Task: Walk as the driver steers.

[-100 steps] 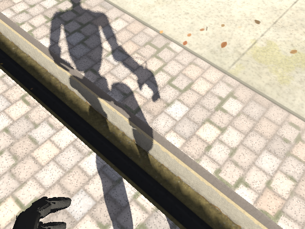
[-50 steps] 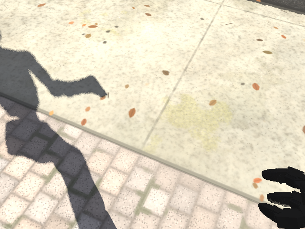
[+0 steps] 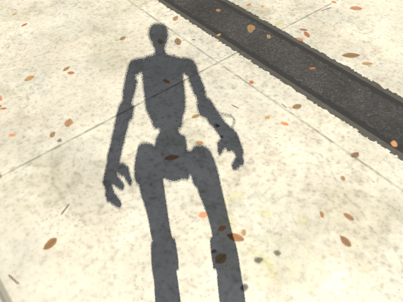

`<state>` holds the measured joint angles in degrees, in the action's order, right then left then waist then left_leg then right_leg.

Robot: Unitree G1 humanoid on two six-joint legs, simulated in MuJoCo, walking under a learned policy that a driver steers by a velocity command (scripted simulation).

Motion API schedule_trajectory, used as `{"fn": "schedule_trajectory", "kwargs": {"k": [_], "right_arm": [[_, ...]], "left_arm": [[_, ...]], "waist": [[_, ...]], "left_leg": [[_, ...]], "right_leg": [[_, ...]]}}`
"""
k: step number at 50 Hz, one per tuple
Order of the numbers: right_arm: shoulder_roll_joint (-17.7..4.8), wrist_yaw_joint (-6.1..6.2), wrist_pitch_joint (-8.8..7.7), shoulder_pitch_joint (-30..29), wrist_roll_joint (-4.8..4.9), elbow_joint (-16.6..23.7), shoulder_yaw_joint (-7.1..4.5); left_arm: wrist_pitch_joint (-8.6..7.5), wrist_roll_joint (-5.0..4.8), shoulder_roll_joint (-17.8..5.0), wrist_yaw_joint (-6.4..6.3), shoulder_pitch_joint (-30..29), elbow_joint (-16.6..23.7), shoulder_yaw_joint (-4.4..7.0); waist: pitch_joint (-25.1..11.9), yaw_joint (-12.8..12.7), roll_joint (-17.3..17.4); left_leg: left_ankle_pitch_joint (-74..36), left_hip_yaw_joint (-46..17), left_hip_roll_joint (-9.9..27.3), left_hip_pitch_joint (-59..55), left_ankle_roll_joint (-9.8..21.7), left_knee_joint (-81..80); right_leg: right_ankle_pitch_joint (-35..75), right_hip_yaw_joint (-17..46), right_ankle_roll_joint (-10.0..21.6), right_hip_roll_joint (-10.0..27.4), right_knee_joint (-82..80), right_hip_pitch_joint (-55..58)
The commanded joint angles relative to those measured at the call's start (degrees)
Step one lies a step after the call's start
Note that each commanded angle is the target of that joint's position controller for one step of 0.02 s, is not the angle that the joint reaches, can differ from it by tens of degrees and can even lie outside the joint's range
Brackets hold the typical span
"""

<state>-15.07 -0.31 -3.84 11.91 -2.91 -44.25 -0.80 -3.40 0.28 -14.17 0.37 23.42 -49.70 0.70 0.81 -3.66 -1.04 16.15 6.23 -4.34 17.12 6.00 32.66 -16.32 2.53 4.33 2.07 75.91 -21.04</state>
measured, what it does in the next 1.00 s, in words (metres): walks ahead, turning right: right foot, then left foot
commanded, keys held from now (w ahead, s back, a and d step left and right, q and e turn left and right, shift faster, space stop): w+e+shift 0.64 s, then w+shift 0.36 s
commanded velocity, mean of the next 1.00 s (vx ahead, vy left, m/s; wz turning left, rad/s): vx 1.00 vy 0.00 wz -0.68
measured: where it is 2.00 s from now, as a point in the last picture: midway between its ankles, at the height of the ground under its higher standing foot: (377, 75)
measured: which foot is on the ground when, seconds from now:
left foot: down 0.00-0.30, up 0.32-0.70, down 0.72-1.00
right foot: up 0.00-0.28, down 0.30-0.72, up 0.74-1.00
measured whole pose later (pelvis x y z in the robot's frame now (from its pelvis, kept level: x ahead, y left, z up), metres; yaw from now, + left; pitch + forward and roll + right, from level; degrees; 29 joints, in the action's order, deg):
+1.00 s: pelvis +0.91 -0.23 +0.01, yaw -43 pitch +2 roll +2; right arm -17.3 -0.6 -5.7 32.7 -1.1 -52.4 -2.5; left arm -2.5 2.6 -18.2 3.9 1.5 -36.1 0.4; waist -1.1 5.1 -2.9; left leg 17.7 4.0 -2.2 -1.6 0.6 13.7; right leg -6.6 3.6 4.5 0.5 51.8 -41.3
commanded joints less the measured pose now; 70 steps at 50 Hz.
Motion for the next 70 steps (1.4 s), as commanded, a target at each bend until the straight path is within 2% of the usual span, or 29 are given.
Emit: {"fn": "schedule_trajectory", "kwargs": {"k": [1,8,11,13,14,15,16,17,18,20,23,26,32,35,36,37,38,40,44,52,54,56,57,58,59,60,62,67,70], "right_arm": [[-4.65,0.10,-2.72,6.29,1.27,0.06,-2.01],[-4.11,0.31,-4.40,7.87,2.36,-3.08,-1.31],[-9.51,2.14,-4.55,9.72,2.59,-3.12,-2.19],[-12.83,3.52,-2.65,6.51,1.72,-1.68,-3.20],[-13.99,3.66,-1.57,2.33,1.02,-0.28,-3.58],[-12.90,2.60,-0.85,0.07,0.95,-0.48,-3.76],[-3.61,1.55,-1.87,0.85,-0.60,2.76,-1.08],[-4.16,1.30,-2.85,6.38,1.40,8.38,-0.29],[-6.68,1.06,-4.14,2.85,0.47,8.79,0.24],[-7.73,0.75,-3.72,-0.49,-0.65,8.45,0.17],[-6.19,0.48,0.25,-0.97,-1.72,9.28,1.01],[-4.16,-0.52,0.35,-10.92,-0.23,13.49,2.06],[-6.15,-0.30,-0.46,-14.68,1.55,15.06,1.30],[-12.50,1.70,-1.18,9.55,1.27,8.40,-2.11],[-15.88,2.88,-1.51,21.99,-0.14,6.25,-3.51],[-21.17,2.36,-1.31,16.66,-1.47,6.23,-4.56],[-15.73,1.56,-0.81,9.77,-0.81,7.36,-4.64],[-8.04,0.67,-0.84,6.38,-0.23,5.92,-3.10],[-5.22,0.07,-2.68,12.22,1.15,-0.83,-2.01],[-9.72,-0.71,-3.71,16.31,2.53,-4.92,-2.41],[-11.59,-0.37,-3.30,18.59,2.53,-6.46,-2.51],[-14.40,0.73,-2.13,18.24,2.17,-7.37,-2.88],[-14.33,0.94,-1.73,16.21,2.34,-6.70,-2.79],[-7.63,0.63,-1.77,17.70,1.67,-4.74,-1.50],[-3.44,0.31,-1.72,23.20,4.44,-2.45,-0.77],[-9.44,0.69,-1.34,15.76,3.68,-2.04,-2.20],[-6.23,-0.14,-0.87,10.70,3.21,-1.77,-1.60],[-2.44,-2.28,3.48,6.21,1.53,-0.82,-1.77],[-0.98,-3.22,3.10,-2.49,1.90,3.44,-0.92]], "left_arm": [[1.97,0.93,-5.42,1.36,2.19,2.38,1.51],[1.41,0.08,-2.09,3.82,-18.91,10.15,-0.04],[1.33,0.92,-4.03,4.39,-16.49,9.83,0.16],[1.77,1.19,-9.31,3.80,-2.18,5.65,2.20],[1.96,1.26,-12.32,3.03,11.50,1.71,3.87],[2.24,0.11,-14.56,1.74,16.15,-0.04,5.49],[2.95,-0.29,-18.25,0.84,11.08,0.33,6.36],[3.27,0.84,-22.00,0.48,7.27,3.30,7.19],[3.49,0.93,-17.96,-0.17,3.88,5.32,6.84],[2.65,0.82,-13.06,-0.55,-0.75,4.52,5.45],[-0.08,0.20,-12.08,-0.35,-3.16,5.19,4.62],[-1.20,0.06,-12.91,-0.05,-3.09,5.70,5.31],[-0.70,-0.44,-14.92,0.18,0.23,5.77,6.91],[-1.26,0.86,-17.07,0.23,-3.48,5.91,6.95],[-2.08,1.31,-10.08,0.00,-4.50,7.27,4.98],[-2.37,-1.54,-2.63,0.63,4.73,10.36,2.69],[-1.44,0.41,-7.13,-0.08,2.46,7.93,2.31],[-0.83,1.90,-9.21,1.03,-8.33,9.24,2.67],[0.79,2.58,-5.57,2.77,-13.10,12.77,1.13],[-0.18,1.70,-4.54,4.56,-29.55,19.15,-1.53],[-0.32,2.34,-5.83,3.50,-28.57,18.47,-1.09],[-0.41,2.95,-9.42,1.65,-13.71,14.18,0.77],[-0.47,3.32,-11.95,0.56,-2.52,10.69,2.13],[-0.62,4.37,-17.03,-0.63,4.90,8.95,3.71],[-0.35,4.34,-18.51,-0.64,2.24,10.40,4.16],[-0.07,2.93,-14.52,-0.49,-1.41,10.33,4.07],[-1.40,2.62,-8.67,-0.21,-5.65,8.02,2.94],[-4.04,0.33,-4.60,0.03,-5.91,4.05,2.24],[-4.86,0.82,-4.10,0.22,-5.89,2.83,2.06]], "waist": [[2.01,1.73,3.01],[7.44,2.80,2.33],[3.04,0.24,5.10],[-5.31,-7.80,6.93],[-10.42,-14.38,6.31],[-9.69,-15.82,-0.82],[-5.99,-7.40,-13.48],[-18.91,-2.68,-12.93],[-13.51,-2.95,-2.43],[0.74,3.03,6.88],[5.28,7.12,7.09],[6.27,4.04,3.28],[0.62,-0.36,-1.61],[-12.79,12.73,-0.31],[-19.69,16.70,6.87],[-25.07,6.67,29.04],[-16.95,6.93,17.09],[-4.70,7.38,1.84],[0.85,4.28,5.89],[6.88,4.85,4.26],[3.69,3.78,5.99],[-5.81,-4.20,8.57],[-10.72,-9.93,7.80],[-18.44,-8.84,-2.53],[-27.22,-2.91,-12.84],[-18.98,-3.94,-3.94],[-3.25,0.02,0.40],[4.64,5.33,-1.20],[7.40,5.67,-2.93]], "left_leg": [[-13.81,-17.38,17.87,-10.94,3.69,-21.66],[-44.40,7.21,9.39,-8.99,-4.31,-27.72],[-74.05,8.20,13.57,-16.31,-6.28,-18.64],[-83.18,6.97,15.15,-17.00,-6.62,0.04],[-80.52,5.73,15.59,-11.05,-6.39,18.40],[-37.13,6.35,7.53,-1.27,-6.22,44.61],[13.77,2.36,-0.30,19.56,-6.72,66.23],[14.55,-9.65,0.40,32.31,-7.35,71.89],[9.12,-12.40,3.23,35.43,-5.88,64.67],[4.89,-12.04,7.85,29.71,-6.49,52.04],[5.92,-10.13,11.64,18.70,-9.65,37.26],[-9.58,-7.09,11.51,12.04,-10.51,18.60],[-19.42,-7.46,5.72,3.49,-8.01,-2.43],[-7.24,-6.09,5.13,-20.49,-5.31,-1.18],[13.25,-19.03,16.43,-33.00,-3.96,-1.35],[24.73,-57.61,30.59,-41.13,3.16,-17.42],[36.28,-60.91,28.85,-34.97,6.01,-19.83],[19.93,-40.03,22.50,-20.13,4.27,-18.70],[2.71,-24.93,17.30,-12.74,2.18,-21.78],[-29.31,-6.00,15.20,-7.22,1.68,-34.17],[-55.86,-4.24,15.65,-15.14,1.10,-25.83],[-70.00,-4.78,16.70,-16.08,0.38,-4.82],[-59.78,-4.61,14.79,-7.33,-0.28,11.31],[-19.41,-4.66,9.36,4.66,0.44,32.86],[9.51,-9.45,3.05,19.33,-0.12,50.79],[3.15,-10.98,6.18,24.91,0.52,51.57],[-2.07,-10.53,10.04,23.99,-0.08,44.56],[-5.35,-9.37,13.30,25.02,-1.75,39.21],[-15.90,-5.21,12.40,25.09,-1.22,28.82]], "right_leg": [[1.17,2.59,-0.23,5.39,-1.74,-15.89],[21.75,-10.44,1.61,1.19,-27.14,-14.52],[24.54,-14.67,4.04,-4.38,-34.69,-4.84],[19.27,-14.17,5.87,-8.74,-34.84,11.24],[16.47,-9.76,8.65,-8.20,-35.46,24.74],[14.20,-3.78,12.10,-4.93,-41.02,32.43],[28.17,7.86,14.61,0.79,-33.42,37.77],[9.54,33.74,25.97,10.57,-47.00,48.61],[-9.06,44.07,23.89,12.69,-60.52,41.70],[-7.04,36.52,18.62,8.90,-64.23,19.69],[1.83,24.33,16.77,1.67,-66.31,-0.90],[10.48,17.94,14.20,-3.42,-67.65,-6.31],[29.28,20.56,7.85,-1.75,-59.17,10.70],[43.40,16.56,4.28,-2.80,-30.43,11.73],[22.50,12.71,4.04,-5.59,-10.21,2.31],[-10.87,6.96,1.28,-12.51,3.96,-14.65],[-5.83,5.92,2.61,-6.69,7.44,-23.13],[1.04,4.55,2.04,-2.58,1.16,-21.63],[-0.66,6.34,1.00,-1.20,-7.24,-21.77],[19.72,-6.97,1.94,-1.38,-38.08,-7.42],[15.62,-8.93,3.52,-4.39,-40.50,-2.88],[7.74,-6.98,4.80,-7.23,-41.36,14.10],[6.72,-3.17,5.39,-3.55,-43.18,28.39],[-10.63,12.76,5.42,11.43,-43.62,41.18],[-22.12,42.59,9.29,24.83,-54.31,48.44],[-21.55,38.10,8.76,21.28,-58.18,40.85],[-5.19,21.37,7.28,16.71,-61.79,23.53],[8.34,0.04,2.47,11.13,-69.72,13.20],[23.30,-11.72,0.74,7.37,-70.59,10.86]]}}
